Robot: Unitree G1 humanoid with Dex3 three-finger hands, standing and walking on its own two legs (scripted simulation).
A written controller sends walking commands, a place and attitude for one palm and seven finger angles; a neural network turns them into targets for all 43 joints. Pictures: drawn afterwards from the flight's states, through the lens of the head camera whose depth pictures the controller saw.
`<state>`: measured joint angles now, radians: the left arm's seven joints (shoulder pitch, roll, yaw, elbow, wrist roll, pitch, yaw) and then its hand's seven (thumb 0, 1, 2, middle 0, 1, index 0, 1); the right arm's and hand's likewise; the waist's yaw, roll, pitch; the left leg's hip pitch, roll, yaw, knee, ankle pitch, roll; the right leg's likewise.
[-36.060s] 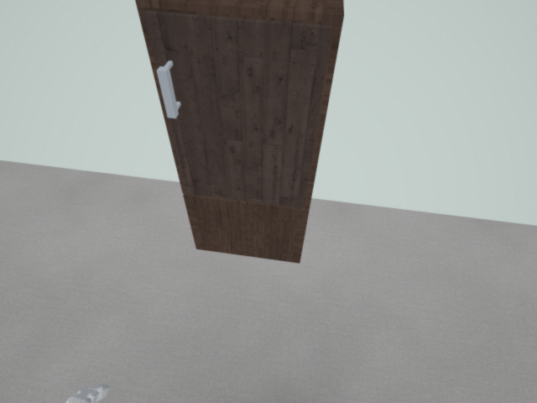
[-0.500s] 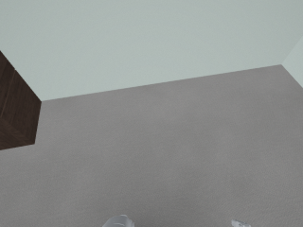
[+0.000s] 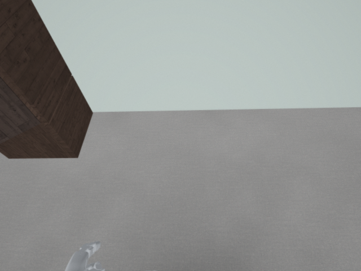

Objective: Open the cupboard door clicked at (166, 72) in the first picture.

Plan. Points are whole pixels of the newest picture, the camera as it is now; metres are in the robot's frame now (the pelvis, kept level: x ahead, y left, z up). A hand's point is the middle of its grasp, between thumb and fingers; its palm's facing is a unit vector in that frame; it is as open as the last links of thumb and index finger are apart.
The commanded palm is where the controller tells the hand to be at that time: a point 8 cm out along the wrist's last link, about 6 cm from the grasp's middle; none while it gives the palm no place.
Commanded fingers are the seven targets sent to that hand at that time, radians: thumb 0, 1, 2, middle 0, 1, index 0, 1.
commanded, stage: turn to face it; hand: left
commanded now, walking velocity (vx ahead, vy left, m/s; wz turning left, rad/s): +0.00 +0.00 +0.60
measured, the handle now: out of the picture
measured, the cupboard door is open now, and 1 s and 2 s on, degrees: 39 39 39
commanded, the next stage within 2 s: take the last steps up to it in 1.06 s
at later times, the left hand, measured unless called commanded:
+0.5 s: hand out of the picture -0.05 +0.19 -0.17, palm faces +0.39 -0.88 -0.26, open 7.3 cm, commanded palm none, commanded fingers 0.00 0.90 0.90 -0.20 -0.30 -0.20 -0.30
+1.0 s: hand out of the picture +0.04 +0.19 -0.15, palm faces +0.51 -0.81 -0.27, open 7.4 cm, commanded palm none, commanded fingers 0.00 0.90 0.90 -0.20 -0.30 -0.20 -0.30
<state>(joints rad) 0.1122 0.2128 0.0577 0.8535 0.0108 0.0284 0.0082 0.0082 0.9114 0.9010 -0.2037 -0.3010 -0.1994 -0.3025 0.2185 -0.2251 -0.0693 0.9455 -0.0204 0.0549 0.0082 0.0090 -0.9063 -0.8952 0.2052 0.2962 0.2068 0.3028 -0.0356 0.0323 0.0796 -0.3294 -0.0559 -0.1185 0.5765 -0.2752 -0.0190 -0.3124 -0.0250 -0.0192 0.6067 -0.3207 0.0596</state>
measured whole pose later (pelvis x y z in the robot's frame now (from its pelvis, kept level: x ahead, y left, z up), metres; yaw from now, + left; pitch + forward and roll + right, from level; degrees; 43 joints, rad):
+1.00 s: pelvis +0.05 -0.03 +0.00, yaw +32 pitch +1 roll +1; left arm 0.14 0.18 0.04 0.90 0.02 0.00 0.01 0.01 0.91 0.90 -0.20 -0.30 -0.20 -0.30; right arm 0.21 -0.22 -0.06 0.98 -0.01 0.05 0.00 0.01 -0.91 -0.90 0.20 0.30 0.21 0.30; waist -0.03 0.05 0.08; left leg -0.33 -0.04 -0.07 0.74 -0.46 -0.02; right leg -0.28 -0.03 -0.07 0.61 -0.33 -0.01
